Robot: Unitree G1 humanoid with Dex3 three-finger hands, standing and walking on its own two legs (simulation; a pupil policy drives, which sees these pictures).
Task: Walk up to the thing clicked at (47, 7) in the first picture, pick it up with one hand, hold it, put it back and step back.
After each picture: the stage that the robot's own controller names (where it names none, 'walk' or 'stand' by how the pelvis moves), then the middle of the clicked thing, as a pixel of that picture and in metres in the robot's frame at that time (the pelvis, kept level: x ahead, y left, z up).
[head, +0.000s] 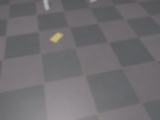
stand; (45, 1) +2.23 +0.50 -0.66
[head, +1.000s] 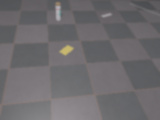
walk; (58, 11) +2.12 +0.24 -0.63
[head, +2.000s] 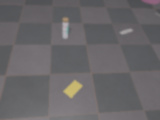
walk; (65, 28) +1.47 +0.13 -0.65
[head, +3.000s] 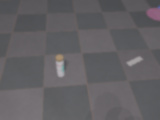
walk; (60, 66) +0.95 +0.16 -0.65
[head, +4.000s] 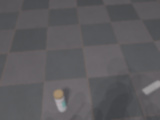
walk; (60, 101) +0.57 +0.18 -0.62
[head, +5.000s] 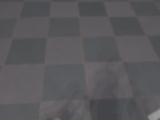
stand; out of the picture +0.37 +0.15 -0.63
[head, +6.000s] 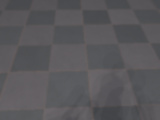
stand; out of the picture +0.36 +0.14 -0.66
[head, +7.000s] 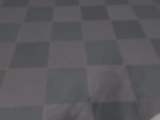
stand; out of the picture +0.37 +0.15 -0.66
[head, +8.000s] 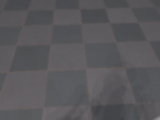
stand; out of the picture +0.37 +0.16 -0.66
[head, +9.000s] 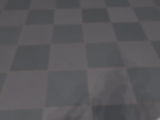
stand; out of the picture +0.36 +0.16 -0.66
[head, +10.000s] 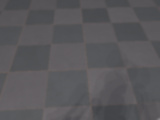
go down; out of the picture +0.36 +0.16 -0.66
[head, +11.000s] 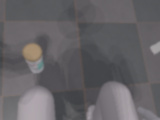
go down; (34, 60) +0.45 +0.16 -0.31
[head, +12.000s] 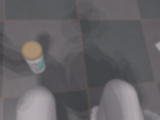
approach; (35, 59) +0.45 +0.16 -0.27
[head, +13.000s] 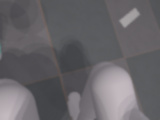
close in; out of the picture +0.45 +0.20 -0.17
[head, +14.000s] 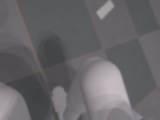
close; out of the picture +0.46 +0.22 -0.16
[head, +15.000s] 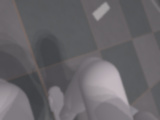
lift; out of the picture +0.43 +0.22 -0.17
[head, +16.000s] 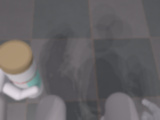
lift; (25, 75) +0.34 +0.18 +0.01
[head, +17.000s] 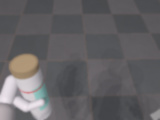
hold; (34, 91) +0.30 +0.16 +0.05
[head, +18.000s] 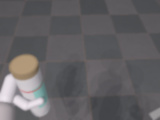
hold; (33, 90) +0.31 +0.16 +0.05
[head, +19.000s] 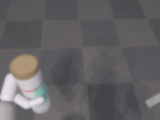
crouch; (34, 88) +0.32 +0.16 +0.01
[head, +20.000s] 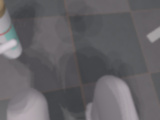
lower; (2, 32) +0.49 +0.18 -0.04
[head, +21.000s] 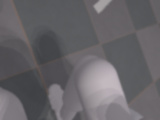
lower; out of the picture +0.48 +0.25 -0.16
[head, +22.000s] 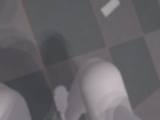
lower; out of the picture +0.46 +0.24 -0.16
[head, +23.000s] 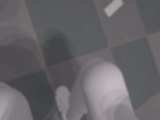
lower; out of the picture +0.46 +0.23 -0.15
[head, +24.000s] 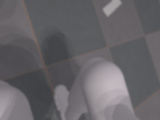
lower; out of the picture +0.45 +0.22 -0.17
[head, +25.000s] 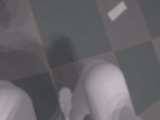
draw back; out of the picture +0.44 +0.21 -0.15
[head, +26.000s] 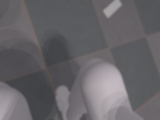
rise; out of the picture +0.45 +0.21 -0.18
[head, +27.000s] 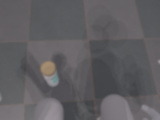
walk; (50, 75) +0.45 +0.15 -0.38
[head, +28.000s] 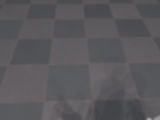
stand; out of the picture +0.38 +0.13 -0.60
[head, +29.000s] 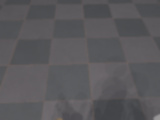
stand; out of the picture +0.39 +0.14 -0.60
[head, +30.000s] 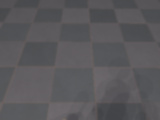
stand; out of the picture +0.39 +0.13 -0.64
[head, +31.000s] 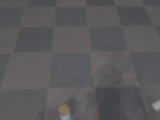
walk; (65, 115) +0.43 +0.11 -0.63
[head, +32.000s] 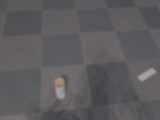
walk; (60, 88) +0.58 +0.14 -0.64
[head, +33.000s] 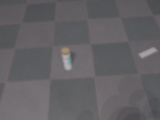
walk; (66, 59) +0.91 +0.19 -0.63
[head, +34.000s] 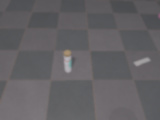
stand; (67, 61) +1.02 +0.13 -0.64
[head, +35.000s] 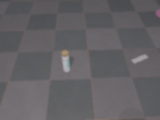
stand; (65, 61) +1.05 +0.16 -0.66
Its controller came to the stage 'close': yes
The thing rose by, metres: 0.70
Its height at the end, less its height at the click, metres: +0.00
